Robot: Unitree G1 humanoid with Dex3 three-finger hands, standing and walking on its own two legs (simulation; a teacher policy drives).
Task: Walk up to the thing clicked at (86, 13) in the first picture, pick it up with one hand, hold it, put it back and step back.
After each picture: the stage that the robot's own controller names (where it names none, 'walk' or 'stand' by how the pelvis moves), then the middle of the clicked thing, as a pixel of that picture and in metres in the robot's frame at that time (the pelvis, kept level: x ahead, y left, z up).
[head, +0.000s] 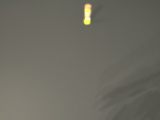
stand; (87, 14) +1.79 -0.07 -0.66
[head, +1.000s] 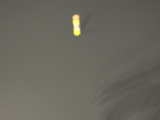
walk; (76, 25) +1.67 +0.18 -0.64
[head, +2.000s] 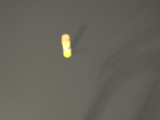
walk; (66, 46) +1.12 +0.24 -0.64
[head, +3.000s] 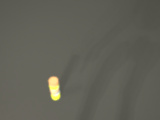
walk; (54, 88) +0.67 +0.21 -0.63
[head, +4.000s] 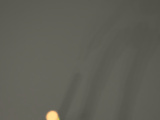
stand; out of the picture +0.39 +0.21 -0.63
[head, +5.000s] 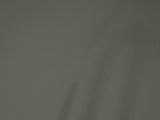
stand; out of the picture +0.36 +0.22 -0.66
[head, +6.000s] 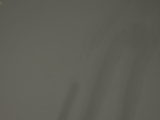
stand; out of the picture +0.35 +0.22 -0.66
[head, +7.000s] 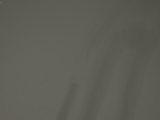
stand; out of the picture +0.35 +0.23 -0.66
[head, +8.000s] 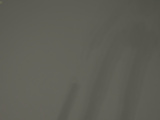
stand; out of the picture +0.35 +0.22 -0.66
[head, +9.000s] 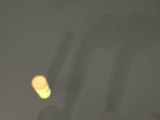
go down; (42, 88) +0.40 +0.22 -0.47
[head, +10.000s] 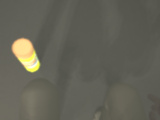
go down; (28, 57) +0.43 +0.26 -0.27
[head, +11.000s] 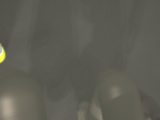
close in; out of the picture +0.41 +0.29 -0.19
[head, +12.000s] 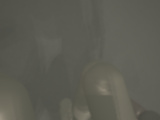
close; out of the picture +0.39 +0.31 -0.15
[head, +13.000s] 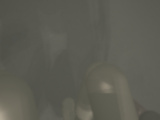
lift; out of the picture +0.37 +0.29 -0.15
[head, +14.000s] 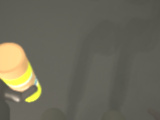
lift; (21, 78) +0.32 +0.20 +0.03
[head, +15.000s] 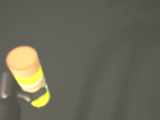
hold; (32, 81) +0.32 +0.17 +0.05
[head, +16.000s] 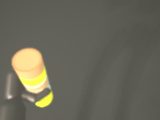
hold; (36, 82) +0.32 +0.16 +0.05
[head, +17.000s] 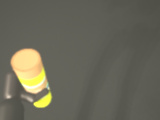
hold; (35, 83) +0.32 +0.17 +0.04
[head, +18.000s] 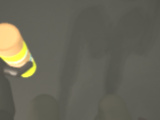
crouch; (17, 56) +0.40 +0.21 -0.03
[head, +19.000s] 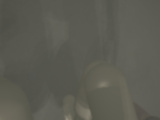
lower; out of the picture +0.39 +0.32 -0.17
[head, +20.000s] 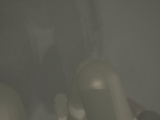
lower; out of the picture +0.41 +0.33 -0.16
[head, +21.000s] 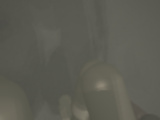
lower; out of the picture +0.39 +0.33 -0.16
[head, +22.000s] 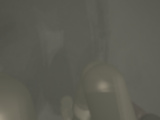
lower; out of the picture +0.38 +0.32 -0.16
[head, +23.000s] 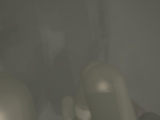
loosen; out of the picture +0.37 +0.31 -0.16
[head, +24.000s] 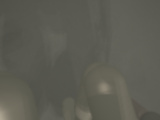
withdraw; out of the picture +0.37 +0.32 -0.16
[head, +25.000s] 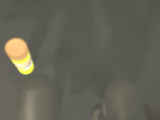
walk; (22, 59) +0.41 +0.27 -0.24
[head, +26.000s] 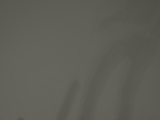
stand; out of the picture +0.35 +0.20 -0.59
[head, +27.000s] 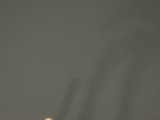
stand; out of the picture +0.36 +0.22 -0.60
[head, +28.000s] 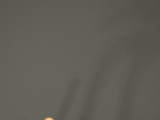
stand; out of the picture +0.36 +0.22 -0.60
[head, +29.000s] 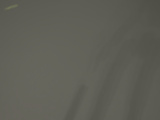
stand; out of the picture +0.39 +0.19 -0.65
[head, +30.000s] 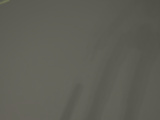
stand; out of the picture +0.35 +0.21 -0.66
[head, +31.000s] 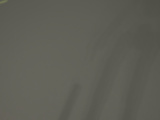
walk; out of the picture +0.35 +0.22 -0.66
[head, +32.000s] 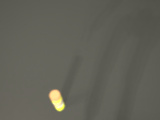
walk; (57, 101) +0.48 +0.23 -0.64
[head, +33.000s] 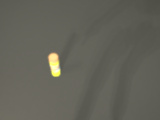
walk; (54, 65) +0.76 +0.20 -0.63
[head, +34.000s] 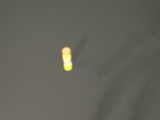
stand; (67, 59) +1.00 +0.20 -0.64
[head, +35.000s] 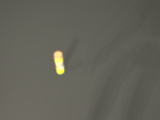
stand; (59, 63) +0.98 +0.22 -0.66
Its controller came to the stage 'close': yes
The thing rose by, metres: 0.68
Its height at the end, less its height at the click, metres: +0.00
